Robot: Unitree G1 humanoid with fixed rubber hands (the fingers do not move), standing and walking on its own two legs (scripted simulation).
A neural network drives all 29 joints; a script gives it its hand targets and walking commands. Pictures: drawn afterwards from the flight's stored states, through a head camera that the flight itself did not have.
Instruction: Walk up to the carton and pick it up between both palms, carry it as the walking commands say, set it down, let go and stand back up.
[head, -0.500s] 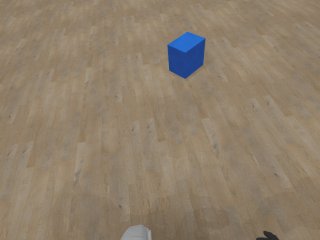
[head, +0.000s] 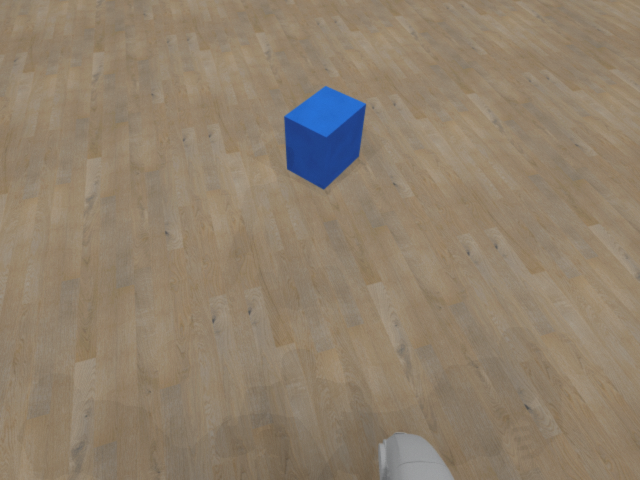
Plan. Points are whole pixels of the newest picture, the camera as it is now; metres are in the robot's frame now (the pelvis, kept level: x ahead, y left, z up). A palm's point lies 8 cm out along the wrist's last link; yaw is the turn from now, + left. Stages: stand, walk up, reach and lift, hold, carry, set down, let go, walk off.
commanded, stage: walk up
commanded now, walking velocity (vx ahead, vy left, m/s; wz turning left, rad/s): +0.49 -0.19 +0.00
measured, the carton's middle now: (324, 138) +1.47 -0.09 -0.64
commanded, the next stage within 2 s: none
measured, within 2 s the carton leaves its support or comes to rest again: neither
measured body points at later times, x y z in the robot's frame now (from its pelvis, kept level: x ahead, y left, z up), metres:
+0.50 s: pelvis +0.25 -0.08 +0.00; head +0.28 -0.10 +0.45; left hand +0.26 +0.19 -0.12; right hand +0.33 -0.34 -0.15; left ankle +0.24 +0.09 -0.65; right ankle +0.25 -0.16 -0.74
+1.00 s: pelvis +0.50 -0.02 +0.00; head +0.52 +0.02 +0.45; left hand +0.54 +0.24 -0.16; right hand +0.51 -0.28 -0.12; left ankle +0.51 +0.10 -0.74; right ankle +0.48 -0.18 -0.65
